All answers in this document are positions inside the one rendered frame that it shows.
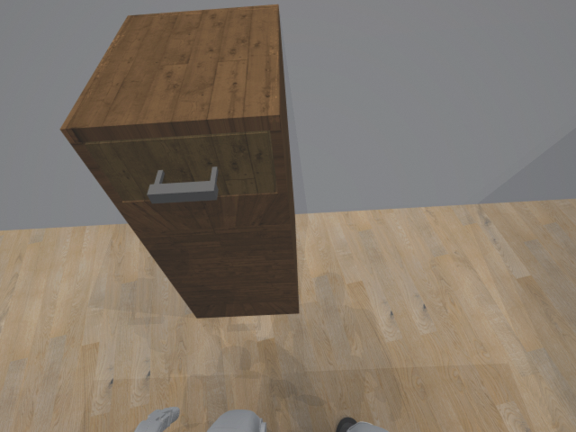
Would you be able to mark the cabinet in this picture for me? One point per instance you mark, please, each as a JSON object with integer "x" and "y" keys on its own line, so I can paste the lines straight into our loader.
{"x": 194, "y": 73}

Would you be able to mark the left robot hand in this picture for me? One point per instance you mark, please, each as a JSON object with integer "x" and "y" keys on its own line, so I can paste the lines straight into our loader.
{"x": 158, "y": 420}

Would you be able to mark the drawer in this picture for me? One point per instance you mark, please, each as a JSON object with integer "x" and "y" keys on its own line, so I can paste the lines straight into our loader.
{"x": 245, "y": 161}

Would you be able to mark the left robot thigh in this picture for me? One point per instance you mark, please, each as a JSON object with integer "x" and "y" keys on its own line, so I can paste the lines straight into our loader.
{"x": 238, "y": 420}

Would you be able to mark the handle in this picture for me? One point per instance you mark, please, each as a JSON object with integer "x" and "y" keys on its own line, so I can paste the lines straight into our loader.
{"x": 183, "y": 192}

